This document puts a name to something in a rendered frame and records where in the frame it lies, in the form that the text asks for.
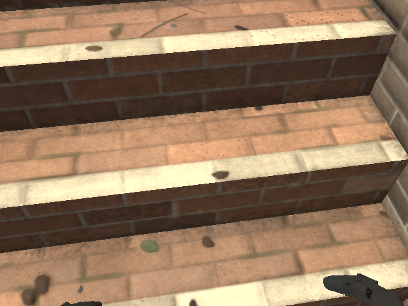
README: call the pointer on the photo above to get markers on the robot right hand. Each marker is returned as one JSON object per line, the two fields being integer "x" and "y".
{"x": 363, "y": 288}

